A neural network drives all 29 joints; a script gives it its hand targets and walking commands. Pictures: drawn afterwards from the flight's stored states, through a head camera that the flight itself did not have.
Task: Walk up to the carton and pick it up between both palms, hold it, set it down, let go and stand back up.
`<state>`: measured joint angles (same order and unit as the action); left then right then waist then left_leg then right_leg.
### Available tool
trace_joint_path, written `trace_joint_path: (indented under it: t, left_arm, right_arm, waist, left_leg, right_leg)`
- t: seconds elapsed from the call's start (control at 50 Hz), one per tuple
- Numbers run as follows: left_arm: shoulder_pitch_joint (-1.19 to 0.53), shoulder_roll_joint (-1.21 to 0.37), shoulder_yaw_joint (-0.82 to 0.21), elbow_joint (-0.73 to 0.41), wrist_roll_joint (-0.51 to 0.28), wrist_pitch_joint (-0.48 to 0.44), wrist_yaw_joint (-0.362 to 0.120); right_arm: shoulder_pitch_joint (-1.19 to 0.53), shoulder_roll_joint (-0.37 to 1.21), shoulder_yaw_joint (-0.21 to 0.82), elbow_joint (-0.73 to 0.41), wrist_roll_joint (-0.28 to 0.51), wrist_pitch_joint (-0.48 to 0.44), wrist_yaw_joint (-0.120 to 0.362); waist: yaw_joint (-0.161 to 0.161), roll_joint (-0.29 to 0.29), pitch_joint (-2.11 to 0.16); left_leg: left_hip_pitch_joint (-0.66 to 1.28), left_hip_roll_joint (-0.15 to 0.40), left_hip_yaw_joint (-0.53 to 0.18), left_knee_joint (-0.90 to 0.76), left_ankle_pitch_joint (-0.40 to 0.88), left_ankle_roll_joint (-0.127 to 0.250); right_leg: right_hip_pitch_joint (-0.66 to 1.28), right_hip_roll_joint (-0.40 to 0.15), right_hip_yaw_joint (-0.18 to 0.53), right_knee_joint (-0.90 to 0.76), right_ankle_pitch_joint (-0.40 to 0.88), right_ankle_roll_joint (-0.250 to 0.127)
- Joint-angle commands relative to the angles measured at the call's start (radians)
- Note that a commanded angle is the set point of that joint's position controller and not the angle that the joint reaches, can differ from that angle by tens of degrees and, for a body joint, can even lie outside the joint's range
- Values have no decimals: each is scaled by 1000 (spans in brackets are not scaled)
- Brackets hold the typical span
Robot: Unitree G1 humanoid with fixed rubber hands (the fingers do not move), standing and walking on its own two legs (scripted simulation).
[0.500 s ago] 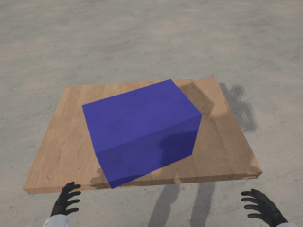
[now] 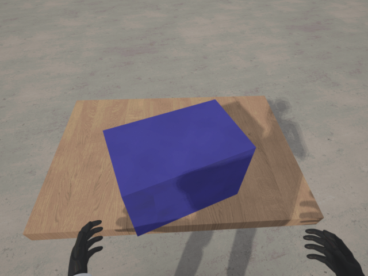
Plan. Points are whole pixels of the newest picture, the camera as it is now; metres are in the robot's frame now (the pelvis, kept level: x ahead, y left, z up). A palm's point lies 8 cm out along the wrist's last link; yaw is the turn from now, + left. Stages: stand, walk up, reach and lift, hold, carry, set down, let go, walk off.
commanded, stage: reach and lift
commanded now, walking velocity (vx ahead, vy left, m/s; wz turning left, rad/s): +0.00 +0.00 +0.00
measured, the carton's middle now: (177, 165) +0.42 +0.03 -0.03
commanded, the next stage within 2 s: none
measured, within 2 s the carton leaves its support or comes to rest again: neither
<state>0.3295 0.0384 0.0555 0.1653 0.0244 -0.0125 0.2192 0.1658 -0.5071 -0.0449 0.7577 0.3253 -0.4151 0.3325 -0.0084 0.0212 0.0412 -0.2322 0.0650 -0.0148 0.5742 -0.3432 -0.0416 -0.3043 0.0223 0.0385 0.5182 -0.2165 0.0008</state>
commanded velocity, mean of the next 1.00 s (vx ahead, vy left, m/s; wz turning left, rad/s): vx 0.00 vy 0.00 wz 0.00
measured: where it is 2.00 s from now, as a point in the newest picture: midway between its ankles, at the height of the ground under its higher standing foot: outside the picture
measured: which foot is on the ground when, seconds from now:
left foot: down 0.00-1.00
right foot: down 0.00-1.00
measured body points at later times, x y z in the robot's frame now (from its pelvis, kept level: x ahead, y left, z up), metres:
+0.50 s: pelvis +0.00 -0.01 +0.00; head +0.01 -0.01 +0.45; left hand +0.20 +0.20 +0.00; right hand +0.22 -0.32 -0.01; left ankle -0.02 +0.14 -0.73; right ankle +0.04 -0.13 -0.73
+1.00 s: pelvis +0.01 +0.00 +0.00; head +0.03 +0.00 +0.45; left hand +0.22 +0.22 +0.02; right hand +0.29 -0.30 +0.02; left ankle -0.02 +0.14 -0.73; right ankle +0.04 -0.13 -0.73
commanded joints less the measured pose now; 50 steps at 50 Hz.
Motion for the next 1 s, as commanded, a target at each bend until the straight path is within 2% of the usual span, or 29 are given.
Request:
trace_joint_path:
  t: [0.0,0.1,0.12,0.14,0.2,0.24,0.26,0.3,0.32,0.38,0.4,0.46,0.48,0.5,0.54,0.58,0.62,0.66,0.74,0.78,0.82,0.84,0.94,0.98]
  left_arm:
    - [13,17,-33,-180,-18,-67,39]
    - [-37,8,-20,-197,-14,-79,54]
    - [-32,-9,-35,-202,-17,-79,57]
    - [-58,-3,-29,-220,-20,-88,61]
    - [-95,-16,-45,-219,-38,-99,69]
    - [-126,-25,-59,-229,-59,-108,76]
    - [-146,-24,-65,-232,-65,-111,80]
    - [-152,-22,-61,-230,-72,-120,84]
    - [-145,-28,-67,-221,-70,-115,83]
    - [-172,-21,-60,-202,-75,-104,81]
    - [-180,-9,-36,-199,-69,-97,79]
    - [-206,14,-6,-228,-67,-91,78]
    - [-192,11,-10,-229,-70,-86,75]
    - [-202,19,1,-240,-72,-87,72]
    - [-195,25,-3,-250,-68,-80,71]
    - [-198,36,5,-275,-72,-78,69]
    - [-181,31,1,-272,-76,-70,64]
    - [-169,42,10,-287,-74,-62,57]
    - [-196,49,18,-295,-76,-48,54]
    - [-205,45,7,-301,-85,-42,51]
    - [-235,57,23,-318,-86,-36,53]
    - [-232,50,16,-319,-88,-31,52]
    - [-298,70,31,-326,-90,-3,55]
    - [-299,71,34,-312,-94,21,53]
  right_arm:
    - [-93,-361,26,-53,157,-73,16]
    - [-141,-377,54,-71,195,-78,43]
    - [-131,-380,51,-68,199,-78,49]
    - [-154,-380,57,-80,205,-80,54]
    - [-186,-378,58,-96,217,-83,61]
    - [-208,-385,42,-119,221,-88,69]
    - [-232,-394,44,-116,224,-86,73]
    - [-232,-387,48,-117,227,-89,77]
    - [-226,-387,50,-94,234,-86,78]
    - [-253,-382,60,-81,232,-70,76]
    - [-273,-381,70,-99,234,-63,76]
    - [-298,-368,83,-127,237,-54,66]
    - [-282,-371,81,-115,234,-48,61]
    - [-297,-373,82,-136,238,-50,56]
    - [-300,-390,75,-113,238,-47,47]
    - [-312,-400,74,-126,242,-44,42]
    - [-314,-406,71,-101,243,-45,37]
    - [-321,-415,75,-112,250,-46,29]
    - [-372,-419,85,-100,258,-34,28]
    - [-394,-424,86,-103,256,-31,27]
    - [-421,-421,88,-111,259,-19,29]
    - [-423,-419,81,-105,256,-15,27]
    - [-514,-420,82,-114,252,17,27]
    - [-528,-430,75,-102,251,37,25]
  waist:
    - [95,-109,-221]
    - [122,-133,-192]
    - [115,-126,-191]
    - [125,-130,-199]
    - [125,-134,-186]
    - [111,-148,-190]
    - [114,-154,-183]
    - [122,-165,-192]
    - [112,-146,-183]
    - [116,-167,-181]
    - [133,-182,-190]
    - [146,-181,-222]
    - [132,-184,-227]
    - [140,-189,-247]
    - [126,-173,-242]
    - [132,-160,-263]
    - [117,-163,-282]
    - [120,-149,-300]
    - [139,-125,-310]
    - [139,-130,-303]
    - [153,-113,-321]
    - [138,-108,-317]
    - [159,-101,-319]
    - [151,-109,-311]
  left_leg:
    - [10,-41,42,-119,278,7]
    - [-61,-35,43,-124,165,18]
    - [-62,-36,37,-130,149,18]
    - [-83,-38,38,-130,119,21]
    - [-141,-40,35,-138,36,27]
    - [-182,-41,31,-139,-27,30]
    - [-198,-39,27,-142,-57,33]
    - [-214,-48,33,-131,-51,32]
    - [-215,-44,30,-133,-50,28]
    - [-231,-52,26,-131,-59,32]
    - [-232,-52,34,-131,-30,34]
    - [-232,-57,46,-114,27,29]
    - [-220,-57,50,-114,54,27]
    - [-218,-59,56,-105,87,25]
    - [-186,-57,50,-106,131,20]
    - [-171,-58,53,-108,183,17]
    - [-147,-57,48,-99,232,12]
    - [-123,-59,52,-93,298,7]
    - [-101,-55,47,-94,353,4]
    - [-91,-53,46,-92,349,2]
    - [-89,-55,49,-95,356,-1]
    - [-82,-55,46,-93,358,-4]
    - [-94,-56,48,-108,335,-3]
    - [-94,-57,51,-113,339,-4]
  right_leg:
    - [100,57,-54,-56,131,-100]
    - [76,48,-26,-49,35,-103]
    - [71,51,-23,-51,35,-104]
    - [67,47,-15,-50,7,-102]
    - [68,38,1,-40,-45,-99]
    - [65,33,8,-33,-91,-94]
    - [57,31,17,-31,-114,-92]
    - [55,26,31,-32,-123,-93]
    - [64,27,30,-29,-107,-91]
    - [70,22,45,-34,-119,-93]
    - [84,20,50,-39,-101,-93]
    - [113,14,65,-42,-62,-93]
    - [130,15,62,-46,-28,-92]
    - [143,20,60,-38,11,-91]
    - [149,27,49,-44,53,-95]
    - [166,37,31,-36,116,-99]
    - [172,44,25,-39,162,-103]
    - [194,54,15,-37,232,-106]
    - [193,67,2,-43,254,-117]
    - [182,73,-2,-47,237,-119]
    - [177,76,-5,-50,235,-122]
    - [175,77,-10,-54,234,-125]
    - [178,76,-1,-67,208,-128]
    - [179,79,-4,-77,208,-127]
